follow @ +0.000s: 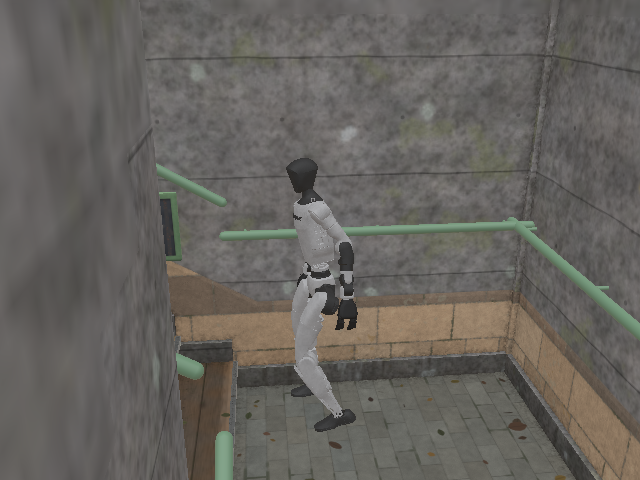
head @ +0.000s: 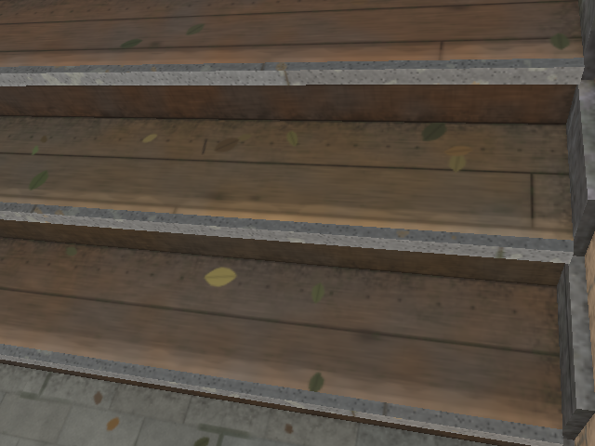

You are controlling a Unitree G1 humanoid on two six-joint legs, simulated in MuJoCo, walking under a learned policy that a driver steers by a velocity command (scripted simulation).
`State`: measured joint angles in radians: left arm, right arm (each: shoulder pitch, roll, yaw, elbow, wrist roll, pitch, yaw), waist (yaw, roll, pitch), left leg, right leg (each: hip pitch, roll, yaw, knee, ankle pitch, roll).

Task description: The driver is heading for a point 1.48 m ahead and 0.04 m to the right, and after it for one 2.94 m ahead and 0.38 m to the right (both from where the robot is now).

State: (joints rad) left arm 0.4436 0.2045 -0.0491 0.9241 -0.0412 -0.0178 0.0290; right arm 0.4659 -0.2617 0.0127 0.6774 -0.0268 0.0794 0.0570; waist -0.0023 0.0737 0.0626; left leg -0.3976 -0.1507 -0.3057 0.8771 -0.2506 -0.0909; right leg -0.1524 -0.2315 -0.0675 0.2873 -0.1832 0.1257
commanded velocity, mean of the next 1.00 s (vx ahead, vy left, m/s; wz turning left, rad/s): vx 0.24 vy -0.18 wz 0.00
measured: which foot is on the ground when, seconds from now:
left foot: up 0.00-1.00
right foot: down 0.00-1.00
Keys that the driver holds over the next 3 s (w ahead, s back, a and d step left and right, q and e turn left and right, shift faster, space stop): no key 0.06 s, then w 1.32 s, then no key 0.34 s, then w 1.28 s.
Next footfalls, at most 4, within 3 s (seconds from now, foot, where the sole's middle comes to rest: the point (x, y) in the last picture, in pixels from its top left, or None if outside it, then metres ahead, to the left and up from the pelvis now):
none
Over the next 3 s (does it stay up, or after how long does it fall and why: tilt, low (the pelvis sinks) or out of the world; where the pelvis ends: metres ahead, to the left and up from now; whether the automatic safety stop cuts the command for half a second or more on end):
stays up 0.03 -0.01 -0.02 its command is cut before an obstacle after 0.1 s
